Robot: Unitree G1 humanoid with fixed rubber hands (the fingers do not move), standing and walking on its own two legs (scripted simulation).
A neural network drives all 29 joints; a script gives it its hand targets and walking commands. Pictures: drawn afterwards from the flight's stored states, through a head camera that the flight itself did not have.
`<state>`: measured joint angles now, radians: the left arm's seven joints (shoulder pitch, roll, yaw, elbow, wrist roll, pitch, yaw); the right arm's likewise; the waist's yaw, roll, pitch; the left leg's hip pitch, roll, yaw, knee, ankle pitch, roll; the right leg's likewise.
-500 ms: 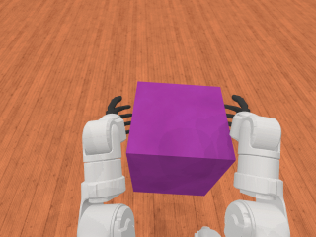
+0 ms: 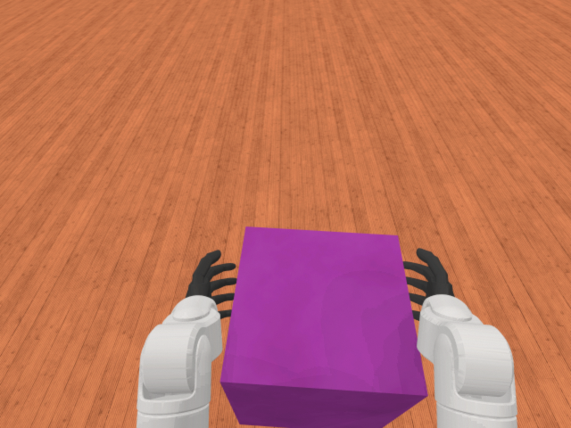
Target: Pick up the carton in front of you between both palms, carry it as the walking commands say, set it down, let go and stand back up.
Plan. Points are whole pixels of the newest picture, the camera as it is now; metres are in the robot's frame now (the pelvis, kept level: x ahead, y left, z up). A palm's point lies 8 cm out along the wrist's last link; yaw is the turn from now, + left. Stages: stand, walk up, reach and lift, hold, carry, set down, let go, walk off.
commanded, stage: carry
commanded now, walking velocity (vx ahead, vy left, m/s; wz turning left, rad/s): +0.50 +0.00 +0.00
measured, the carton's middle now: (313, 336) +0.28 +0.00 -0.02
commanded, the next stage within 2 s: none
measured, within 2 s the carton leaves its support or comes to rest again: neither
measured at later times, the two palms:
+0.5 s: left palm (213, 171) +0.58 +0.19 +0.06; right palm (366, 168) +0.56 -0.10 +0.07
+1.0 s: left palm (253, 88) +0.88 +0.14 +0.08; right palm (370, 82) +0.89 -0.15 +0.08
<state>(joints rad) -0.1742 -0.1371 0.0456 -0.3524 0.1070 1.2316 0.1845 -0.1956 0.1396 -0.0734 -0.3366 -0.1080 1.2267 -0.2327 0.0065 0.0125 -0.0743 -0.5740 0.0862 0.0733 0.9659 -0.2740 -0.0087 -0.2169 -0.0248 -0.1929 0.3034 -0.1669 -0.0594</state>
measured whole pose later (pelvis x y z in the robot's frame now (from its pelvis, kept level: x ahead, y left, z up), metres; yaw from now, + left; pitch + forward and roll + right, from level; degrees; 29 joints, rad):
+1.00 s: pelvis +0.62 -0.01 +0.00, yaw +0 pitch +4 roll +1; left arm -0.14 -0.13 0.04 -0.36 0.10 1.26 0.20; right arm -0.18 0.14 -0.06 -0.35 -0.12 1.25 -0.21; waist 0.02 0.02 -0.07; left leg -0.53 0.09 0.08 1.08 -0.29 0.01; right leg -0.28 -0.04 -0.24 0.37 -0.17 -0.07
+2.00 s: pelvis +0.89 +0.00 -0.02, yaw -2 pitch +3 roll +0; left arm -0.16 -0.13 0.07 -0.08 0.20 1.08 0.12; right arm -0.19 0.14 -0.09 -0.07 -0.21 1.05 -0.11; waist 0.00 -0.01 -0.12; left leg -0.35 0.06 0.21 0.58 -0.27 0.03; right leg -0.17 -0.05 -0.11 0.55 -0.42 0.01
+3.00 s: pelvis +0.85 +0.00 -0.02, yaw -3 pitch +2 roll +0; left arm -0.20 -0.14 0.14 0.18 0.24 0.75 0.05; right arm -0.23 0.15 -0.18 0.19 -0.25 0.72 -0.03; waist 0.00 -0.01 -0.10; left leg -0.37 0.08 0.21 0.51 -0.16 0.03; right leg -0.22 -0.02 -0.12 0.53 -0.34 -0.02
